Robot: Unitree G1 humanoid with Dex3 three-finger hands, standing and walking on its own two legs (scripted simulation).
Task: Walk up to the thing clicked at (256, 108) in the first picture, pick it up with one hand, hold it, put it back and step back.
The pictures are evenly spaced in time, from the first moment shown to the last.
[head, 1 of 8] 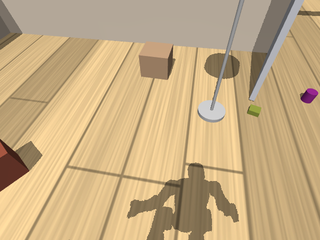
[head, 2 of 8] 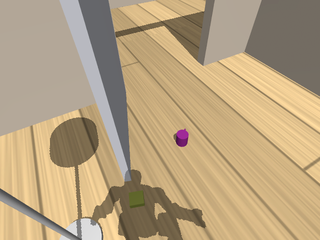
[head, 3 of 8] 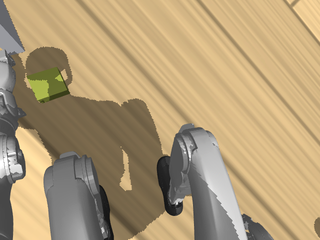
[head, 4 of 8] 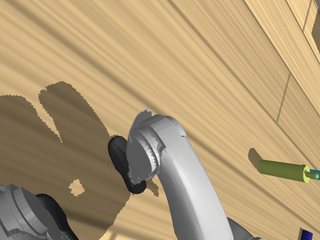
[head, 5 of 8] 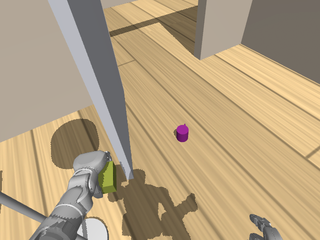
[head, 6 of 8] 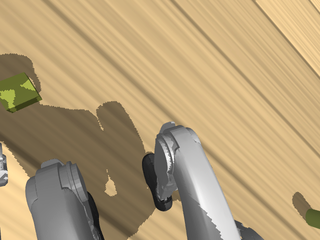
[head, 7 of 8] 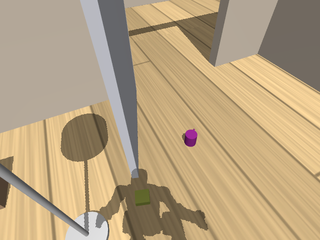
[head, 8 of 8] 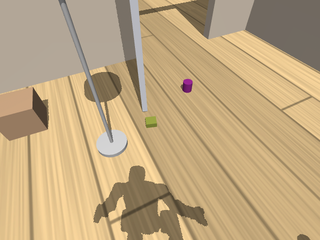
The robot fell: no
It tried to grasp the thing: yes
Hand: left
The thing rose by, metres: 0.68
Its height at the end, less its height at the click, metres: +0.00
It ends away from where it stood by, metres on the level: 0.01
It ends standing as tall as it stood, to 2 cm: yes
